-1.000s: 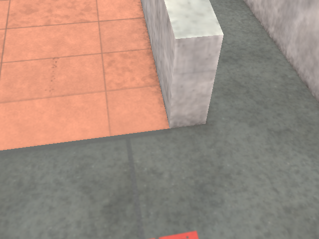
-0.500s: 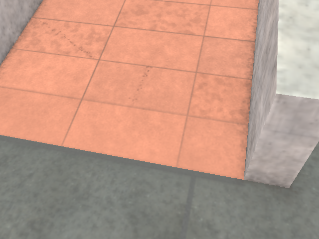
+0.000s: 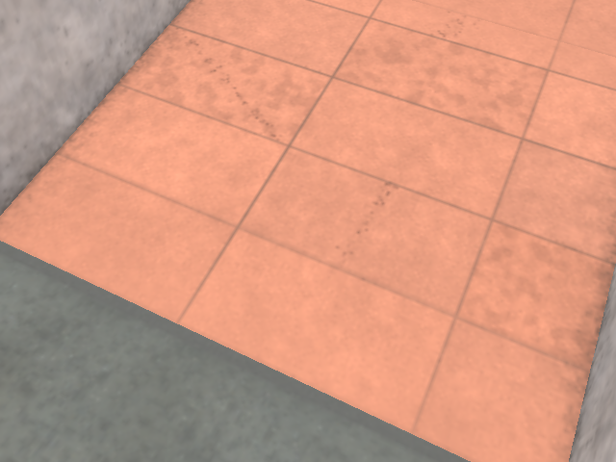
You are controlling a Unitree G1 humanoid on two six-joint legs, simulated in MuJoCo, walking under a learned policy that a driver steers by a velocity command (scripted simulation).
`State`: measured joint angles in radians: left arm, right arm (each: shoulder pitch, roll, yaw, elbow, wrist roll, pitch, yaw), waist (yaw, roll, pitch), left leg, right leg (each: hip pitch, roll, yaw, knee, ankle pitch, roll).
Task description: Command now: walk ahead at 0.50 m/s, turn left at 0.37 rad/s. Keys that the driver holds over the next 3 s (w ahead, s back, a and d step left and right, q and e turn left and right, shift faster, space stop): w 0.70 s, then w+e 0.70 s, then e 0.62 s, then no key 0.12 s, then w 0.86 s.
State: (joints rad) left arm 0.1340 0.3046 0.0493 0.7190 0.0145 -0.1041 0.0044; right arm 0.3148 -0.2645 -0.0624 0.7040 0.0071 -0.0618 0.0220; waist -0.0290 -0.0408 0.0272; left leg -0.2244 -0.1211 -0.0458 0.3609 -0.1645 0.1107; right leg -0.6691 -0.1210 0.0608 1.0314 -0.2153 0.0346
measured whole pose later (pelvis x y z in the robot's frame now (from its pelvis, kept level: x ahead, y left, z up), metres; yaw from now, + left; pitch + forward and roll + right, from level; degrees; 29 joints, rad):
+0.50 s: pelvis +0.28 -0.06 +0.00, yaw +4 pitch +1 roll -1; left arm 0.29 0.26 0.04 0.78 0.00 -0.10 -0.03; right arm 0.26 -0.29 -0.05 0.75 0.01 -0.07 0.00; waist 0.01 0.04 0.01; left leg -0.56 0.06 -0.05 1.10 -0.31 0.02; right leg -0.23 0.06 -0.04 0.37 -0.16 -0.07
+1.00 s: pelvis +0.54 +0.02 +0.00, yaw -3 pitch +1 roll +1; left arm 0.29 0.30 0.06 0.81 -0.03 -0.05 0.00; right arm 0.24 -0.25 -0.05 0.77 -0.01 -0.10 0.02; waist -0.01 -0.05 0.01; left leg -0.25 -0.01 0.10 0.40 -0.18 0.04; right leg -0.56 -0.07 0.05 1.20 -0.31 0.00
